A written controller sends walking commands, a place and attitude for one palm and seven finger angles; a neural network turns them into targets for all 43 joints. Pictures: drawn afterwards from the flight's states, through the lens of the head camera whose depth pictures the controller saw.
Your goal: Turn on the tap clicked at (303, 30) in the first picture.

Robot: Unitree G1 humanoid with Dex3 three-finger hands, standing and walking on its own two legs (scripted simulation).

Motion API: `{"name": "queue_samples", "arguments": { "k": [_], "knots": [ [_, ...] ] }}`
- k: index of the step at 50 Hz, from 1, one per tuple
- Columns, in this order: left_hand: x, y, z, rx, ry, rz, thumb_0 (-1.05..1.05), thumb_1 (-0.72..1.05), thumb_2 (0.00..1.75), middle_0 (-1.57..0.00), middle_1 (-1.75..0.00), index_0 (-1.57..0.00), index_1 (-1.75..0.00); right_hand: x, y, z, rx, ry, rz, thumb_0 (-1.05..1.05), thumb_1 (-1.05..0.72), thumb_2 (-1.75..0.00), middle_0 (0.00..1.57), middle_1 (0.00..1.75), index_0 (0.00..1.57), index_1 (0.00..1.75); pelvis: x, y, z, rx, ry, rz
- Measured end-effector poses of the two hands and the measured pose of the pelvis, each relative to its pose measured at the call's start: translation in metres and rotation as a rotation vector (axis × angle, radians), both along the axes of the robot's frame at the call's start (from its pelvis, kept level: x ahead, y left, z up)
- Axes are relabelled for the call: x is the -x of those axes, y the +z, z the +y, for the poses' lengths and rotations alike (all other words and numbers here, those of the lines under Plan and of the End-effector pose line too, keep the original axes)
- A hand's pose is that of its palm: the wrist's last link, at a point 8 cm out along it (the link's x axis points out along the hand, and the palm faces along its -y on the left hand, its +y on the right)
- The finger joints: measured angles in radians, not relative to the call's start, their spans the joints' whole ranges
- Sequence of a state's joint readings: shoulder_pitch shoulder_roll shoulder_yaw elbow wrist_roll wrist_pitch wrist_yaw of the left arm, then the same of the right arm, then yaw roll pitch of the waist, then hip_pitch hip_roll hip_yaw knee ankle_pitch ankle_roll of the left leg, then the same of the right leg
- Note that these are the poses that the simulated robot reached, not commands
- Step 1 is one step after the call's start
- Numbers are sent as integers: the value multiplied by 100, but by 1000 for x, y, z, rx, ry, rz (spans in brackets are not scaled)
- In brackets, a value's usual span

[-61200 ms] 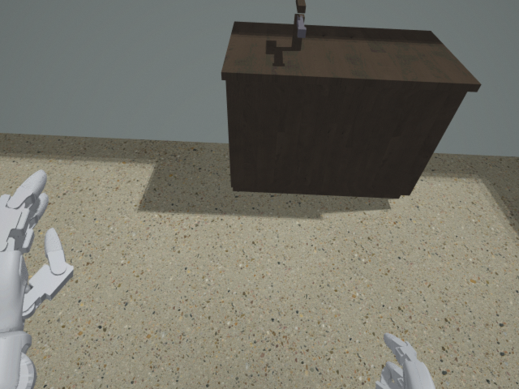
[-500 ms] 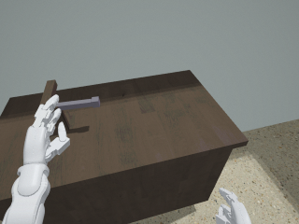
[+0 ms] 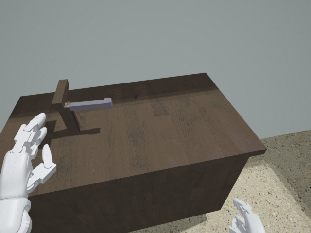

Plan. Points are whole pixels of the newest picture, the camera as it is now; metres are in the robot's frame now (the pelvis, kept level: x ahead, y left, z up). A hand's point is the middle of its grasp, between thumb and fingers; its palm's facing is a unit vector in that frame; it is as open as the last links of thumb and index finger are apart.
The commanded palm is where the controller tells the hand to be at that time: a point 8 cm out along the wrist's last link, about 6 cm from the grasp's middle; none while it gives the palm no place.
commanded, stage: draw the hand back beside the body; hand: left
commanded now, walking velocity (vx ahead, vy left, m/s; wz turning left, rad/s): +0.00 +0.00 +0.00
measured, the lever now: (108, 103) +0.50 +0.24 +0.07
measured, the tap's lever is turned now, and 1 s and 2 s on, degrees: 85 85 85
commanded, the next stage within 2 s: step back with the hand held close in 0.16 s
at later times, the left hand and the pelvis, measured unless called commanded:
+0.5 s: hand (48, 160) +0.20 +0.25 +0.16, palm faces +0.37 -0.85 -0.38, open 7.4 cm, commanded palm +0.15 +0.28 +0.17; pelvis -0.02 +0.01 +0.00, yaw -1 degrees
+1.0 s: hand (32, 180) +0.16 +0.26 +0.15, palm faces +0.37 -0.84 -0.39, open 7.4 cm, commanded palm +0.11 +0.31 +0.17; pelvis -0.06 +0.03 -0.01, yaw -1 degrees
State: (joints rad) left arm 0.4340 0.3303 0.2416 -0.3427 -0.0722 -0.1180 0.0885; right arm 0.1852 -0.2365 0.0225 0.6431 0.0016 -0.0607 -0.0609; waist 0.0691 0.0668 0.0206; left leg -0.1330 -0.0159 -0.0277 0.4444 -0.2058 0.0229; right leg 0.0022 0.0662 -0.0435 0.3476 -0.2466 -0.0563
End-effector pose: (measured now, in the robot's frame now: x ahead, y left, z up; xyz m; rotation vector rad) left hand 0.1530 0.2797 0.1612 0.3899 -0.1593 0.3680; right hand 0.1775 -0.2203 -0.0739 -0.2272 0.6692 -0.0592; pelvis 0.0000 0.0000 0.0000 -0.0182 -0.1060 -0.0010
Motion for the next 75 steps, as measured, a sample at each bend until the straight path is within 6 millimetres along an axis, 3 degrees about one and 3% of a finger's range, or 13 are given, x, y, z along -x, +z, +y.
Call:
{"name": "queue_samples", "arguments": {
  "k": [15, 20, 31, 41, 55, 63, 69, 75],
  "knots": [
    [-3, 3, -4, 8, -19, -24, 2, 89, 90, -21, -30, -21, -30, 0, 3, 5, -11, 3, -25, 1, -90, -90, 20, 30, 20, 30, 4, 0, 0, -1, -2, -5],
    [-6, 22, 7, -68, -11, -91, 2, 89, 90, -21, -30, -21, -30, 5, 0, 4, -3, -4, -3, 1, -90, -90, 20, 30, 20, 30, 9, -2, 0, 10, -8, 34],
    [5, 1, 9, -65, -76, 15, 1, 89, 90, -21, -30, -21, -30, 35, -3, -2, 35, -91, 31, 1, -90, -90, 20, 30, 20, 30, 28, -7, 16, 13, -23, 95],
    [26, 11, 29, -133, -31, -26, 2, 89, 90, -21, -30, -21, -30, 61, -10, 11, 58, -84, 56, 1, -90, -90, 20, 30, 20, 30, 47, -10, 27, 10, -19, 119],
    [36, 2, 30, -57, -84, -127, 1, 89, 90, -21, -30, -21, -30, 80, -13, 17, 81, -105, 69, 1, -90, -90, 20, 30, 20, 30, 60, -22, 37, 33, 9, 122],
    [59, 15, 48, -92, -68, -121, 2, 89, 90, -21, -30, -21, -30, 103, 5, 34, 72, -85, 35, 1, -90, -90, 20, 30, 20, 30, 86, -10, 43, 19, -27, 115],
    [85, 14, 37, -64, -65, -98, 1, 89, 90, -21, -30, -21, -30, 128, 5, 41, 31, -61, 18, 1, -90, -90, 20, 30, 20, 30, 112, -6, 37, 31, -31, 121],
    [120, 14, 18, -88, -79, -99, 2, 89, 90, -21, -30, -21, -30, 156, -9, 27, 14, -57, 35, 1, -90, -90, 20, 30, 20, 30, 144, -11, 25, 44, -17, 115]
  ]
}}
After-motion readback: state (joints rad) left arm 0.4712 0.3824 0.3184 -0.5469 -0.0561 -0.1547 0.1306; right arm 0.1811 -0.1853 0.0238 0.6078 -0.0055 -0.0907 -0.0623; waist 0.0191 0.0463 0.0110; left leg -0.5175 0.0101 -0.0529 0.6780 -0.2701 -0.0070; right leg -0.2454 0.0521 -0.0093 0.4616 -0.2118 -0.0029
